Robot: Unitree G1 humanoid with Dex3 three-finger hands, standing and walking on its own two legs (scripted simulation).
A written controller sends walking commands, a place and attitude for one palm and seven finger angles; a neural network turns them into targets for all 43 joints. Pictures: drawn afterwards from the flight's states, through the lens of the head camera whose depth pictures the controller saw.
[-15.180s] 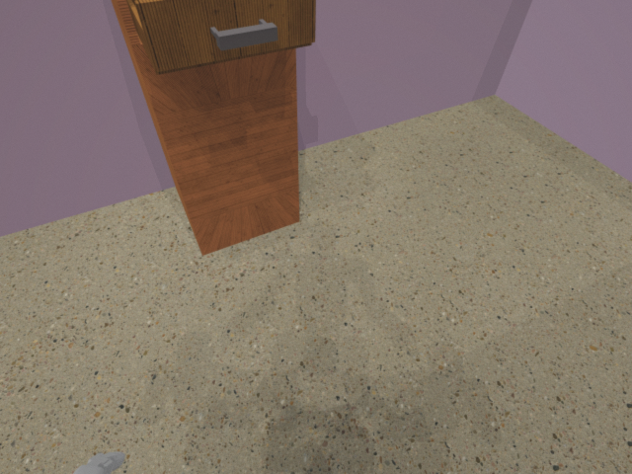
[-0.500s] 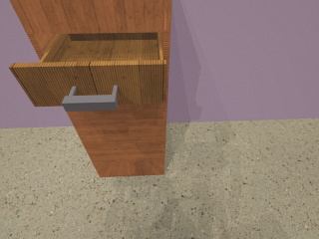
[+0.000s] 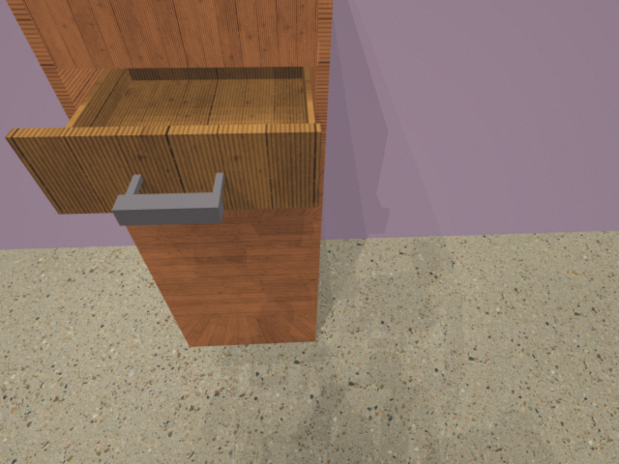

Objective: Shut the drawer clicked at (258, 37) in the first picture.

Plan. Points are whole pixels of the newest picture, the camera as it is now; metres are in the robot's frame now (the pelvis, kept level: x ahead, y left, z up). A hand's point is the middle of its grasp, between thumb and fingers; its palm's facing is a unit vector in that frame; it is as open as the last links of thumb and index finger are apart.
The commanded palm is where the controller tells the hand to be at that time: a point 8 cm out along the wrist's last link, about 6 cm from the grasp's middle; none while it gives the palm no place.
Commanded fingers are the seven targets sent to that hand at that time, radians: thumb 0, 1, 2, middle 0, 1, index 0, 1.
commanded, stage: raise the hand and make a fist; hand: left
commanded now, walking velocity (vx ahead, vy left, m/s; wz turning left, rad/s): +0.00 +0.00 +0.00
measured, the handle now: (174, 195) +0.41 +0.21 +0.14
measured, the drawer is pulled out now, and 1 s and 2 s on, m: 0.17 0.17 0.17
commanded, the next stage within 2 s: bring the fist close to the handle in 1.86 s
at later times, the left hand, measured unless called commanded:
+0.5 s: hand (166, 430) +0.15 +0.17 +0.02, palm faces +0.22 -0.97 -0.05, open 5.4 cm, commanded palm +0.12 +0.21 +0.04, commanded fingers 0.00 0.90 0.90 -0.76 -0.91 -0.76 -0.91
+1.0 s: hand (168, 354) +0.20 +0.15 +0.13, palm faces +0.08 -0.99 -0.09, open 3.2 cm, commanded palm +0.15 +0.20 +0.15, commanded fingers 0.00 0.90 0.90 -1.26 -1.45 -1.26 -1.45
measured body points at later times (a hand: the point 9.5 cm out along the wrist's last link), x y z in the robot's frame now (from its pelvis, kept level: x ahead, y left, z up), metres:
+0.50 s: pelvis +0.01 -0.02 -0.06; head +0.05 -0.01 +0.39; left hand +0.14 +0.22 +0.03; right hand +0.27 -0.21 -0.08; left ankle -0.03 +0.12 -0.74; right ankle +0.05 -0.14 -0.74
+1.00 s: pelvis +0.03 -0.01 -0.02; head +0.02 -0.02 +0.43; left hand +0.19 +0.21 +0.13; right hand +0.23 -0.22 -0.08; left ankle -0.03 +0.13 -0.74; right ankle +0.05 -0.14 -0.74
